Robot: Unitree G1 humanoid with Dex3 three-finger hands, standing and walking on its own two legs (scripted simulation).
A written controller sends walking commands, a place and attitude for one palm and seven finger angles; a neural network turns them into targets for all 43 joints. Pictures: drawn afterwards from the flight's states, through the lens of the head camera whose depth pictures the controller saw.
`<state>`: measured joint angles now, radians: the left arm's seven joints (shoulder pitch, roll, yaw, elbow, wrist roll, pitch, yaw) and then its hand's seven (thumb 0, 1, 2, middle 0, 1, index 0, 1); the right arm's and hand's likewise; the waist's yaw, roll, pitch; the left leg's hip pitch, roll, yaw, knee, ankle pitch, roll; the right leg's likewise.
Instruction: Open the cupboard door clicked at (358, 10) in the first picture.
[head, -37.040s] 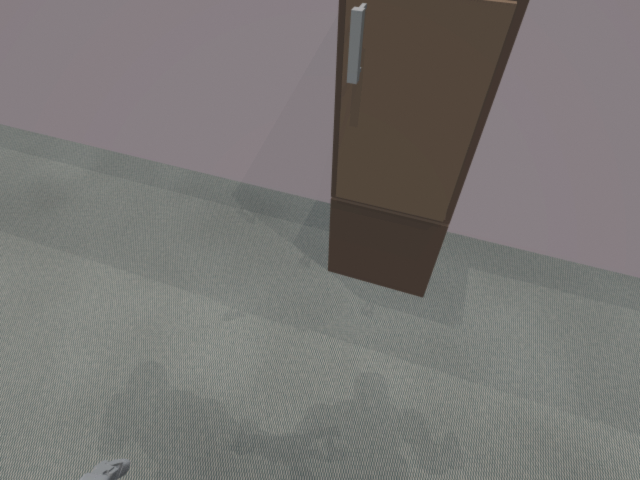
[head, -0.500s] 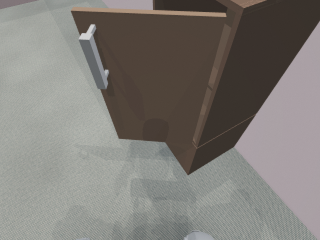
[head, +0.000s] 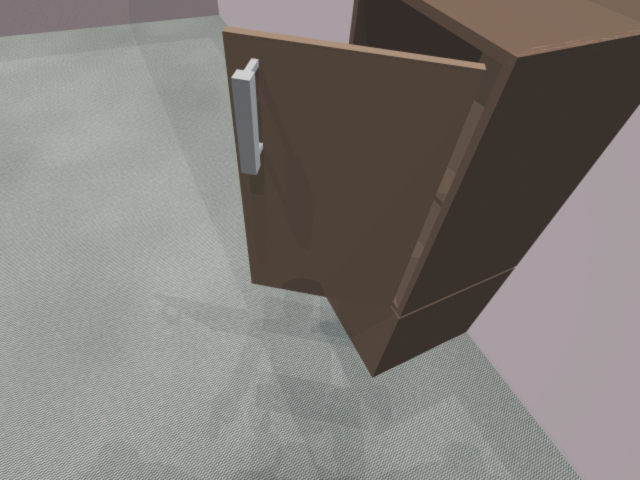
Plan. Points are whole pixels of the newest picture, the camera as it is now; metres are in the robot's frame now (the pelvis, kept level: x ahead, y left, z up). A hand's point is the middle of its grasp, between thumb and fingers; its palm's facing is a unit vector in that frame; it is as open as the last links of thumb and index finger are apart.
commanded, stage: come to a stop and stand still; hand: left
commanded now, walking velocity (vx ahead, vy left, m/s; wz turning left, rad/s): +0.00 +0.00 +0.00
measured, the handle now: (251, 118) +0.55 +0.16 +0.15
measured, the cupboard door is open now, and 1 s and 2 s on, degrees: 54 54 54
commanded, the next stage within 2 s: look again from close up in 0.76 s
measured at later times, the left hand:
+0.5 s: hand out of the picture -0.03 +0.17 -0.16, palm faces +0.02 -0.98 -0.18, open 7.3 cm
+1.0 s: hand out of the picture -0.05 +0.17 -0.16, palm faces +0.02 -0.98 -0.19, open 7.3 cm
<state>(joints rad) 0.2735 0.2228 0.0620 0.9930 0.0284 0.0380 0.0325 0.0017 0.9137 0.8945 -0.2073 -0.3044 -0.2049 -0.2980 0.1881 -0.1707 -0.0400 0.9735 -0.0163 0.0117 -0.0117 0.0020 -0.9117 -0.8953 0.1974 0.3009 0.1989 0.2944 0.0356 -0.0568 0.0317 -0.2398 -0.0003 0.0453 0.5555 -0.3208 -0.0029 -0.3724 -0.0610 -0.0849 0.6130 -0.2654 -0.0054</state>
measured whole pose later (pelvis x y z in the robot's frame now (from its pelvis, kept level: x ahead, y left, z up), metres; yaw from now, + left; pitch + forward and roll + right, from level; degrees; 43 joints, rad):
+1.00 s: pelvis -0.03 +0.00 +0.01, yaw +1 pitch +0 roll -1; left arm 0.35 0.13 -0.01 1.08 0.02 -0.03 0.04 0.00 0.91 0.89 -0.21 -0.30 -0.20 -0.30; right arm 0.30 -0.16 -0.02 1.06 -0.02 -0.01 -0.03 0.00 -0.91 -0.89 0.20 0.30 0.20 0.29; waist -0.02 0.02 0.02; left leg -0.29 0.00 0.03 0.52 -0.24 0.02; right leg -0.18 0.01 -0.07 0.49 -0.31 -0.03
